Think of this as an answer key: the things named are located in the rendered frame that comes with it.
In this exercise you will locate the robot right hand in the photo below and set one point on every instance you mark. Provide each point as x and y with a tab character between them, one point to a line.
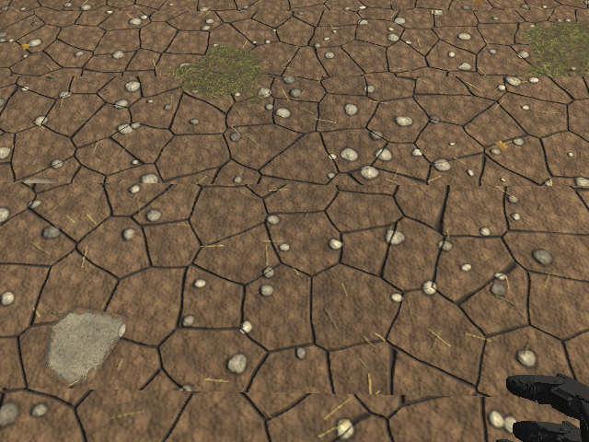
564	394

